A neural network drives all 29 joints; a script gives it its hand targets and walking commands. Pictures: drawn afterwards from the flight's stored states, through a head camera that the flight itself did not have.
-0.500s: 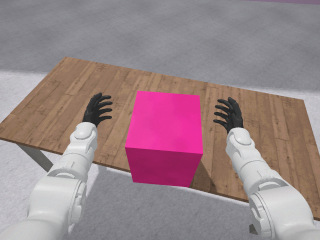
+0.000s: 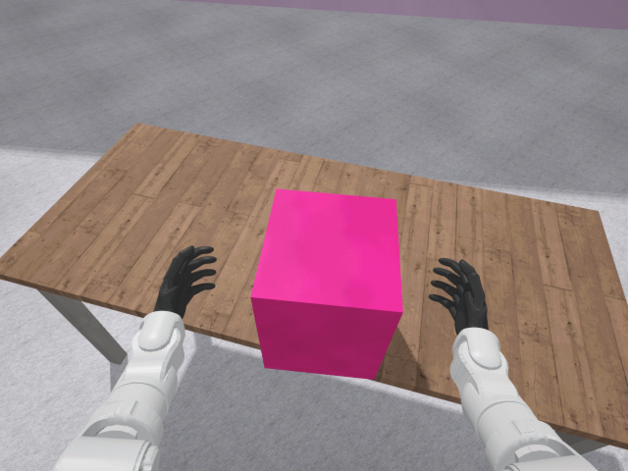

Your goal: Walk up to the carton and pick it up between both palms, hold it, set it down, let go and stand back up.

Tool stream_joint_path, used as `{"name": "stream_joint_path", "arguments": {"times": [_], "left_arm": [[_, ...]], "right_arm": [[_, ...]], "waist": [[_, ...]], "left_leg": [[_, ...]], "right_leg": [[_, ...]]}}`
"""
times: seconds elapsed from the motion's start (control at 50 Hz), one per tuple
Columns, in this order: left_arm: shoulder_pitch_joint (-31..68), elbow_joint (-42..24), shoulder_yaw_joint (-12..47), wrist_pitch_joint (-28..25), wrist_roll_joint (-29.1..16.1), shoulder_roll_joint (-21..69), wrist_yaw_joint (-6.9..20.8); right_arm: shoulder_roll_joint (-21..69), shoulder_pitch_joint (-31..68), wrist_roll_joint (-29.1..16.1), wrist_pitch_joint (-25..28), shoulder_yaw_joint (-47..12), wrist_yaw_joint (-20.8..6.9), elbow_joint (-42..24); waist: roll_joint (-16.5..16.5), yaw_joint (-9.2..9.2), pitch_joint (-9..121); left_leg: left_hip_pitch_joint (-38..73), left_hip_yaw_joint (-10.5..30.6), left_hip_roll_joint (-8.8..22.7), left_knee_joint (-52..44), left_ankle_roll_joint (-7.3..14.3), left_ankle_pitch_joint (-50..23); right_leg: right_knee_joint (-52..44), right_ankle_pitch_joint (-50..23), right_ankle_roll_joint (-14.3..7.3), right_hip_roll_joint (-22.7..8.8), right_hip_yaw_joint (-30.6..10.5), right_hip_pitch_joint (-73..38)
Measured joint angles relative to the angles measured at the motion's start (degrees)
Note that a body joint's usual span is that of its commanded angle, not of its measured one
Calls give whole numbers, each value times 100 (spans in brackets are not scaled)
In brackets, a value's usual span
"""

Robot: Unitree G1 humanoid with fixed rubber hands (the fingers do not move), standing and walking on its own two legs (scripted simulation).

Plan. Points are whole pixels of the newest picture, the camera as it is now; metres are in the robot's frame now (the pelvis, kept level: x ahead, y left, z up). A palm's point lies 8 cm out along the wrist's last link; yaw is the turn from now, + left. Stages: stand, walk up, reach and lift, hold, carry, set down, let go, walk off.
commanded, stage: set down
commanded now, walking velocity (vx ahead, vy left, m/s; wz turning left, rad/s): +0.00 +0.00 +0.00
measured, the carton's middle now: (327, 287) +0.42 -0.01 -0.09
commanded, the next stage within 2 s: let go in 1.74 s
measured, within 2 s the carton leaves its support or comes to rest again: neither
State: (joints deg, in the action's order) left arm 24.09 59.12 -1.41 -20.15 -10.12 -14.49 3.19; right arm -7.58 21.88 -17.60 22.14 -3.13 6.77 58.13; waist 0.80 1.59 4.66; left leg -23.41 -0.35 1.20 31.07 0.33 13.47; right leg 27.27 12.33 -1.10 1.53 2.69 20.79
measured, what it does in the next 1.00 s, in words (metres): stands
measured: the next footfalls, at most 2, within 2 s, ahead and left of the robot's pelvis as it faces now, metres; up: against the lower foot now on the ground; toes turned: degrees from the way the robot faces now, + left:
none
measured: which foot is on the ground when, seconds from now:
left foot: down 0.00-1.00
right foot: down 0.00-1.00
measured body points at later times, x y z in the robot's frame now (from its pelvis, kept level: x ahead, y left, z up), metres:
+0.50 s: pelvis +0.01 +0.00 +0.00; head +0.03 +0.03 +0.45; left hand +0.26 +0.22 -0.05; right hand +0.25 -0.20 -0.04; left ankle +0.02 +0.11 -0.74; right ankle +0.01 -0.11 -0.74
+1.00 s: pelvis +0.02 -0.01 +0.00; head +0.02 +0.01 +0.45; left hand +0.23 +0.22 -0.06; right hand +0.22 -0.22 -0.06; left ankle +0.02 +0.11 -0.74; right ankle +0.01 -0.11 -0.74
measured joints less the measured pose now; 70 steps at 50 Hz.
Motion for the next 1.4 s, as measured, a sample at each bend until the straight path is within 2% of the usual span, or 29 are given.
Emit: {"name": "stream_joint_path", "arguments": {"times": [0.2, 0.36, 0.58, 0.78, 1.0, 1.28, 1.4], "left_arm": [[-1090, -536, 96, -478, 18, 181, -148], [-1710, -847, 254, -832, -31, 134, -226], [-2275, -1252, 338, -870, 137, 105, -214], [-2800, -1641, 333, -493, 261, 154, -213], [-2826, -1677, 275, 208, 228, 14, -192], [-3335, -2160, 96, 831, 657, 172, -110], [-3500, -2300, 79, 1290, 741, 214, -127]], "right_arm": [[252, -882, 304, 571, 148, -152, -207], [295, -1382, 455, 940, 174, -280, -242], [311, -1897, 439, 1176, 5, -384, -382], [292, -2378, 633, 1020, 50, -416, -656], [130, -2512, 916, 352, 184, -455, -883], [5, -3005, 1136, 200, 105, -533, -1102], [-48, -3171, 1312, -81, 198, -566, -1239]], "waist": [[-7, -63, -182], [41, -39, -312], [194, -51, -470], [169, -148, -660], [198, -163, -794], [122, -246, -845], [101, -280, -920]], "left_leg": [[43, 40, -30, 99, 20, 71], [144, 67, -39, 217, 17, 169], [580, 19, -30, 59, -20, 183], [1099, -1, -58, -181, -42, 148], [1394, -8, -79, -427, -70, 80], [1792, -96, -48, -781, -74, 54], [1956, -111, -46, -883, -63, 34]], "right_leg": [[77, 68, 20, -17, 9, -63], [210, 177, 15, -17, 13, -160], [166, 228, -19, 4, -67, -519], [78, 268, -43, -15, -106, -960], [-24, 276, -74, -27, -126, -1186], [-396, 202, -66, 11, -227, -1556], [-531, 158, -55, 15, -243, -1731]]}}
